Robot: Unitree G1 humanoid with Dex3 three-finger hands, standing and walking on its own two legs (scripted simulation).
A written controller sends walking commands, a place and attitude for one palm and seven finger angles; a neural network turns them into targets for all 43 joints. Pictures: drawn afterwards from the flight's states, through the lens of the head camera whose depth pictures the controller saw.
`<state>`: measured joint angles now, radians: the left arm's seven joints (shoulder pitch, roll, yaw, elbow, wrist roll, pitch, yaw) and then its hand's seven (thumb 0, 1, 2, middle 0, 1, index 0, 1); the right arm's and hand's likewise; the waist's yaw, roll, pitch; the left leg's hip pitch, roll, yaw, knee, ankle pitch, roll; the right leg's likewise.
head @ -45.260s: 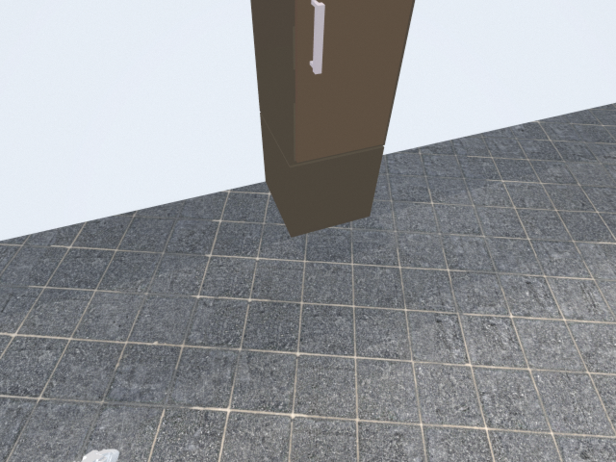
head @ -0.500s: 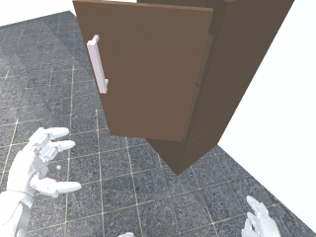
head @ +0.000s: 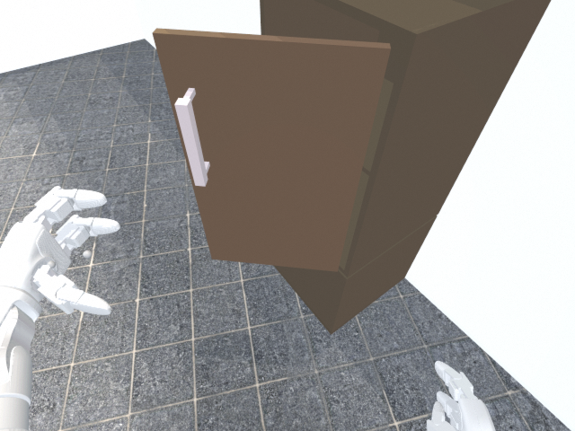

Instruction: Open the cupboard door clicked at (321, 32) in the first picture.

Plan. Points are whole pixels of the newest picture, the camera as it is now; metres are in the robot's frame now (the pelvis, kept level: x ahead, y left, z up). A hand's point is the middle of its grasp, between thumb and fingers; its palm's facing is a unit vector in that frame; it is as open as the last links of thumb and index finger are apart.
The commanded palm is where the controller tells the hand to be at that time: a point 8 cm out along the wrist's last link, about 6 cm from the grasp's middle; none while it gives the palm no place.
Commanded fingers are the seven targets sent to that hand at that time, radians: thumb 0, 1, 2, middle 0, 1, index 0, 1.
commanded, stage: raise the hand with hooked fingers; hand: left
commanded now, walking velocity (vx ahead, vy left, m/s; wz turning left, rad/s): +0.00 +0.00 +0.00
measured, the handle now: (196, 139) +0.55 +0.21 +0.10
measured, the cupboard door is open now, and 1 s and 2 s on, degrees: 47 47 47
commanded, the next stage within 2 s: move the hooked fingers beside the handle in 0.48 s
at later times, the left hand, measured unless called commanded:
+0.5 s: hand (104, 252) +0.29 +0.26 +0.12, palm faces +0.03 -1.00 -0.02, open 13.9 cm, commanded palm +0.26 +0.30 +0.12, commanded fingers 0.00 -0.50 0.30 -0.30 -1.20 -0.30 -1.20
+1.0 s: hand (127, 218) +0.35 +0.25 +0.11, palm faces +0.00 -1.00 -0.01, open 13.9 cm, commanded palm +0.32 +0.30 +0.11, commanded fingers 0.00 -0.50 0.30 -0.30 -1.20 -0.30 -1.20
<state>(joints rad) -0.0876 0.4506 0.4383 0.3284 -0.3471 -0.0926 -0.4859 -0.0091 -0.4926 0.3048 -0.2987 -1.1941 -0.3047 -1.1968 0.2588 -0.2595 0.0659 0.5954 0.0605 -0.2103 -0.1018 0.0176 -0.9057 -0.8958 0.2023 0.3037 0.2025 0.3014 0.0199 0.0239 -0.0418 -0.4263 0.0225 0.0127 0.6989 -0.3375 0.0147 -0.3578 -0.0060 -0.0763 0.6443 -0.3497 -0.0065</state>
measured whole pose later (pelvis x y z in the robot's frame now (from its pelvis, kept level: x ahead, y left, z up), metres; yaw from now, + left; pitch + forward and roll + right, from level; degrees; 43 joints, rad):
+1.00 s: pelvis -0.01 -0.01 +0.00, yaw -1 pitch +6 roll -1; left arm -0.36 0.49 0.44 0.67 -0.30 -0.16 -0.50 -0.01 -0.50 0.30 -0.30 -1.20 -0.30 -1.20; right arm 0.30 -0.28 0.04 0.61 0.07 -0.17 -0.10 0.02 -0.91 -0.90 0.20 0.30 0.20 0.30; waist -0.02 0.02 -0.05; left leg -0.46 0.04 0.03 0.68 -0.32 0.00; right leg -0.42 0.01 -0.06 0.66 -0.34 -0.03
